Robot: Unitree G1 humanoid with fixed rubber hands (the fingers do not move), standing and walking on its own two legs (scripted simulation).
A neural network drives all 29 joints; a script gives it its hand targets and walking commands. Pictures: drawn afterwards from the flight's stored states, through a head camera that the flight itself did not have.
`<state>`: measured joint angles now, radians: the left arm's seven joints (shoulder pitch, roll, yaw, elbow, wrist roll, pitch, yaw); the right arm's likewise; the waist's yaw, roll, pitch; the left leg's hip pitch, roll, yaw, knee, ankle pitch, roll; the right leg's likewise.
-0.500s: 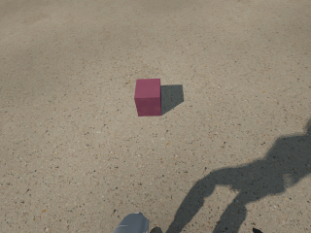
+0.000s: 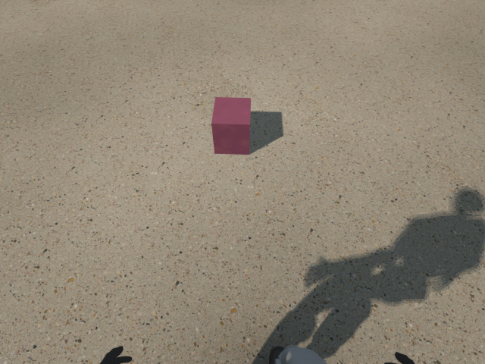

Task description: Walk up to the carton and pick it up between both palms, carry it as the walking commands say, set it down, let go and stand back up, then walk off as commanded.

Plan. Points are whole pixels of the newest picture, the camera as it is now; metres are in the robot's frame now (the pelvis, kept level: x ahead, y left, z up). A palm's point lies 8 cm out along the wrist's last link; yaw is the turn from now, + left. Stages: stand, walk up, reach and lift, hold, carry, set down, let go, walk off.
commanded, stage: walk off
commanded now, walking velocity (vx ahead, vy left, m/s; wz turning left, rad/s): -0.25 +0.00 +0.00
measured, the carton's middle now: (232, 126) +1.32 +0.06 -0.65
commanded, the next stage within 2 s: stand in 0.72 s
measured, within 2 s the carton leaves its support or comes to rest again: neither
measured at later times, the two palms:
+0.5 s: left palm out of the picture -0.09 +0.25 -0.11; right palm out of the picture -0.10 -0.28 -0.14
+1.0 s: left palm out of the picture -0.22 +0.26 -0.13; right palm out of the picture -0.21 -0.26 -0.12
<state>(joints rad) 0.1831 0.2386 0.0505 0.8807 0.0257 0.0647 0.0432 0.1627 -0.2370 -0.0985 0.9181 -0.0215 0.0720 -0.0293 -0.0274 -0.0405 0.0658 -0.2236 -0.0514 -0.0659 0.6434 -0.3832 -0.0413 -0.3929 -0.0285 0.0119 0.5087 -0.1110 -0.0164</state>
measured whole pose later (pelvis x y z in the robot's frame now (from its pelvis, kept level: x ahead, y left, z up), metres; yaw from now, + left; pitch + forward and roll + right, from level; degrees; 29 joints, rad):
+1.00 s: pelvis -0.30 +0.00 +0.00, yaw +0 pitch +0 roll +0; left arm 0.21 0.24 0.05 0.89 0.02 0.06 0.04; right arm 0.13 -0.21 -0.10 0.93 -0.02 0.06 -0.03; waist -0.02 -0.02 0.06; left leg -0.16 -0.04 -0.05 0.49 -0.37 0.01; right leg -0.37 0.01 0.02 0.57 -0.25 -0.01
